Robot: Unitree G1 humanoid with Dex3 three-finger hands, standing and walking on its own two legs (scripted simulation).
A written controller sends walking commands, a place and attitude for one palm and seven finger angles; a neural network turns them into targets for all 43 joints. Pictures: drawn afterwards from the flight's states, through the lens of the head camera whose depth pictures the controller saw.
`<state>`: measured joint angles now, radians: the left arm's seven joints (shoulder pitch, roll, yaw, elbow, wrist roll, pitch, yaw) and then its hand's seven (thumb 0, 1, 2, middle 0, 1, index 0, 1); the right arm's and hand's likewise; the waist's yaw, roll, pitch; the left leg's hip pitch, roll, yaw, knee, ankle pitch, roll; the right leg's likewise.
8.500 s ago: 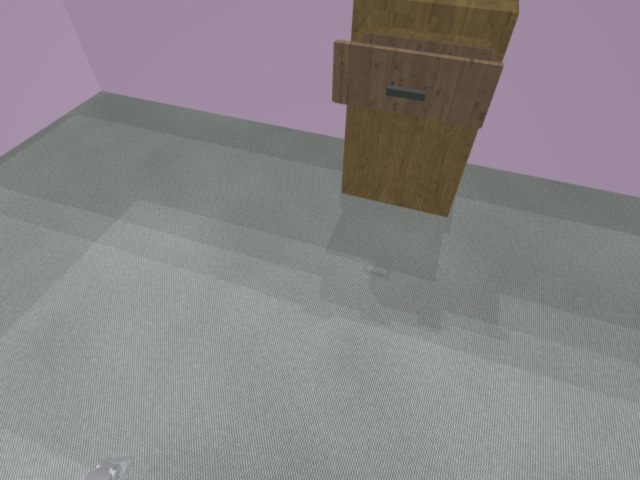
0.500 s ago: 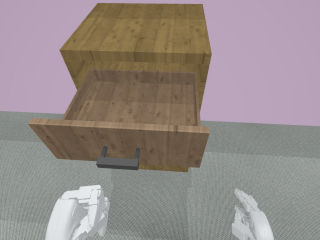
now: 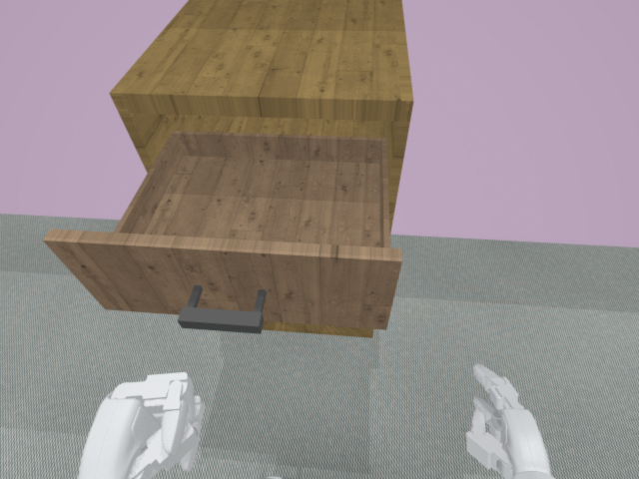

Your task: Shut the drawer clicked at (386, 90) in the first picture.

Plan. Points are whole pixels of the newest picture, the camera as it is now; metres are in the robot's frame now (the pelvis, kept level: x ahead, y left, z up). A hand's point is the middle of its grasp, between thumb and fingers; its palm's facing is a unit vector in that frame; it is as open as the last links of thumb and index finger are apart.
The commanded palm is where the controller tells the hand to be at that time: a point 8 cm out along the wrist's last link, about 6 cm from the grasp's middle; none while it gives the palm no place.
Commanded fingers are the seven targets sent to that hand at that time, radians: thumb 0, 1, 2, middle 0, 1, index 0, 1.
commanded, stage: bring the fist close to the handle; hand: left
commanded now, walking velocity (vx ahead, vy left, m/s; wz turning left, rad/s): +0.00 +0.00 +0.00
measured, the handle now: (225, 307) +0.34 +0.16 +0.01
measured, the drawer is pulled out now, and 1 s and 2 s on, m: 0.29 0.29 0.28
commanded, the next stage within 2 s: push the drawer shut in 1.24 s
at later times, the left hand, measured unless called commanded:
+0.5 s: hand (209, 401) +0.20 +0.14 +0.04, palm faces -0.06 -1.00 -0.01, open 3.3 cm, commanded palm +0.18 +0.19 +0.04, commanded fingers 0.00 0.90 0.90 -1.40 -1.60 -1.40 -1.60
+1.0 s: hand (230, 383) +0.24 +0.13 +0.00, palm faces -0.08 -1.00 -0.01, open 3.3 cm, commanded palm +0.21 +0.19 +0.01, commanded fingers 0.00 0.90 0.90 -1.40 -1.60 -1.40 -1.60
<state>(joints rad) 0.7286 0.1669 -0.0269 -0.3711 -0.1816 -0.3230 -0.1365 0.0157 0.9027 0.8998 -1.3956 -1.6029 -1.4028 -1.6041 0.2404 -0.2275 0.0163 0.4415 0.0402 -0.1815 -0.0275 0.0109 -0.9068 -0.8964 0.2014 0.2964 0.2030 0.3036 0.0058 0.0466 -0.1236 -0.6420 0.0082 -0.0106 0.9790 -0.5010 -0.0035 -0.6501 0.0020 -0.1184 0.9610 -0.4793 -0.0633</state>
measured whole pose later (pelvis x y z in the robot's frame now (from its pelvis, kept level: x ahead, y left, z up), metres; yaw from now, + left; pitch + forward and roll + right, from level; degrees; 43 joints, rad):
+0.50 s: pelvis +0.00 +0.02 -0.02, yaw -1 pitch +15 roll -1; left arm 0.53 0.14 -0.04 -0.19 -0.16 -0.41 -0.10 0.02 0.91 0.90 -1.39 -1.60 -1.40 -1.60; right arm 0.24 -0.24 0.01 0.46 0.01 -0.17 -0.01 0.01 -0.91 -0.90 0.20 0.30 0.20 0.30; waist -0.02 0.03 -0.14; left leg -0.81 0.00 0.01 1.10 -0.54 0.02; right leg -0.82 -0.01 -0.10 1.07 -0.51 -0.04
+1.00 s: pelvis -0.01 +0.03 -0.04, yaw -1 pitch +19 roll -1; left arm 0.34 0.14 -0.09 -0.08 -0.10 -0.37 -0.01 0.02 0.90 0.90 -1.39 -1.60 -1.40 -1.60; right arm 0.23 -0.23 0.03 0.45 0.00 -0.09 0.01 0.01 -0.91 -0.90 0.20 0.30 0.20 0.30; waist -0.03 0.03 -0.16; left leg -0.96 0.00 0.02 1.21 -0.58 0.04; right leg -0.97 -0.02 -0.09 1.18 -0.53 -0.03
